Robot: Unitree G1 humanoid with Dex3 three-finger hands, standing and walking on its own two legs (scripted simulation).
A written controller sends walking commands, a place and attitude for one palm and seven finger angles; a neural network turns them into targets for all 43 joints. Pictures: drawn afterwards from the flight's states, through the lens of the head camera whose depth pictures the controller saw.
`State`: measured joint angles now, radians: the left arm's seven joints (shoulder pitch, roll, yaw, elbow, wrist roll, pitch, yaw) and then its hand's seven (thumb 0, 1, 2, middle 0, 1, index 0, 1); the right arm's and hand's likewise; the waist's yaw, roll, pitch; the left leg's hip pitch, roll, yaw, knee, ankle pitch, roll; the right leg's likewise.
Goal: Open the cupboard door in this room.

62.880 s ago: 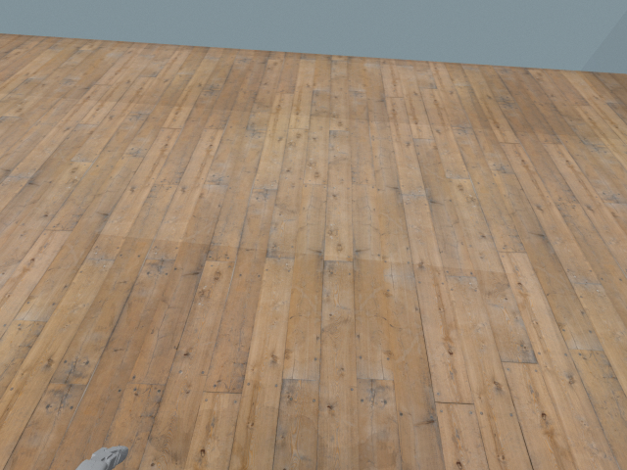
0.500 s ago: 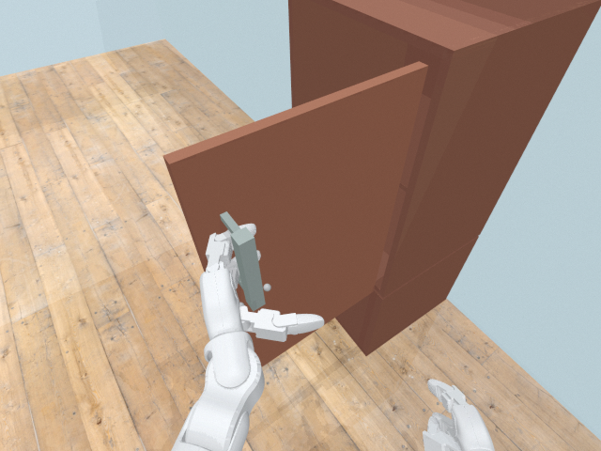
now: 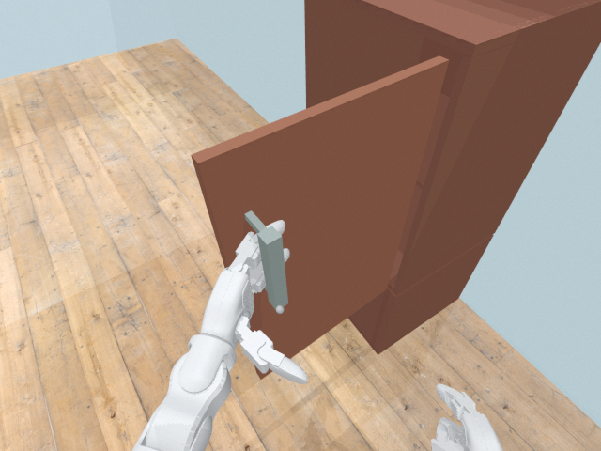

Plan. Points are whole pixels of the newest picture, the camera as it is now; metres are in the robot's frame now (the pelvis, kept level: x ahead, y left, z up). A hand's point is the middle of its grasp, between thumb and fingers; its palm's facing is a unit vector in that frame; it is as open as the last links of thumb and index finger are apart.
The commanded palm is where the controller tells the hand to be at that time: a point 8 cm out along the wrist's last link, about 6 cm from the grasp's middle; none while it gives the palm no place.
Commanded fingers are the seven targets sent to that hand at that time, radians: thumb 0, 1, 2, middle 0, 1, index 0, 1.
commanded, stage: slide the hand sideways off the handle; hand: left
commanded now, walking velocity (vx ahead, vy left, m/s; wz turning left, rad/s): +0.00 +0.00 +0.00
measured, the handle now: (266, 262) +0.34 +0.08 +0.09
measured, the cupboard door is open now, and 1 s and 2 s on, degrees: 93 94 94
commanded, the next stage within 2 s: draw the hand back to the body in 0.96 s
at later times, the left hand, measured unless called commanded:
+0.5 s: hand (252, 337) +0.23 +0.08 +0.09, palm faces -0.08 -1.00 -0.03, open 16.2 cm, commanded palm +0.20 +0.14 +0.08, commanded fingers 0.00 -0.50 0.30 -0.15 -0.30 -0.15 -0.30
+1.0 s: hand (195, 369) +0.19 +0.14 +0.08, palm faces -0.06 -1.00 -0.05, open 16.3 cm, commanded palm +0.17 +0.19 +0.08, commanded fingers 0.00 -0.50 0.30 -0.15 -0.30 -0.15 -0.30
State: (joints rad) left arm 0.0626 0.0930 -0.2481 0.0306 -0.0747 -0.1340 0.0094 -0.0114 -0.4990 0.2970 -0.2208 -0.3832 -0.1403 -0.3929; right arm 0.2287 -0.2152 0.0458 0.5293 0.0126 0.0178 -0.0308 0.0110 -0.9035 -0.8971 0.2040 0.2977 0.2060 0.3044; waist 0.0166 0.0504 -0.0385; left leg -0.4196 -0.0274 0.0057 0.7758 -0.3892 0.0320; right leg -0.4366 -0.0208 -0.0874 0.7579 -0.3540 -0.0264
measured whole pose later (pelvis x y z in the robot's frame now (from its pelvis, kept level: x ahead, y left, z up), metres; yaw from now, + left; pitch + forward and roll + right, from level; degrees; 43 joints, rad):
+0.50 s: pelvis +0.01 -0.02 +0.00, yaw -1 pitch +3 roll +0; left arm 0.41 0.13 -0.12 -0.24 -0.11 -0.17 -0.03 -0.01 -0.50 0.30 -0.18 -0.31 -0.17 -0.31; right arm 0.24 -0.22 0.05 0.47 0.01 -0.07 -0.02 0.01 -0.90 -0.90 0.20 0.30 0.21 0.30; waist 0.01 0.04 -0.05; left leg -0.42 0.00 0.01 0.77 -0.41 0.00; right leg -0.45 0.01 -0.08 0.77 -0.38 -0.05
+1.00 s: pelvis +0.02 -0.02 -0.01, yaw +0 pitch +6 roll -1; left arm 0.59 0.21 0.07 -0.29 -0.25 -0.26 -0.24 -0.01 -0.50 0.30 -0.15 -0.30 -0.15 -0.30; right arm 0.26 -0.25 0.02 0.49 0.03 -0.16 -0.06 0.01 -0.90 -0.90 0.20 0.30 0.21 0.30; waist 0.01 0.05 -0.08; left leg -0.50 0.00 -0.01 0.86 -0.45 0.00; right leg -0.51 0.01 -0.10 0.83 -0.41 -0.05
